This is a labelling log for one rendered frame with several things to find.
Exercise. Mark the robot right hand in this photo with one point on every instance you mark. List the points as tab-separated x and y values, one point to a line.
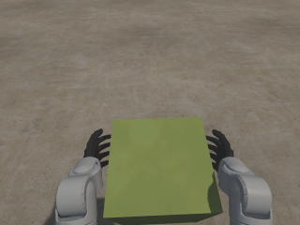
222	148

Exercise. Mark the carton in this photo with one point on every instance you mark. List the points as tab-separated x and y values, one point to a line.
160	172

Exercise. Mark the robot left forearm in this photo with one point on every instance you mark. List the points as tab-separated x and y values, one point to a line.
76	195

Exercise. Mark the robot right forearm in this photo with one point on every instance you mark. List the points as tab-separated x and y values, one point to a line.
250	198

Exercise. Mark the robot left hand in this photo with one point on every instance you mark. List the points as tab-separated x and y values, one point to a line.
93	148

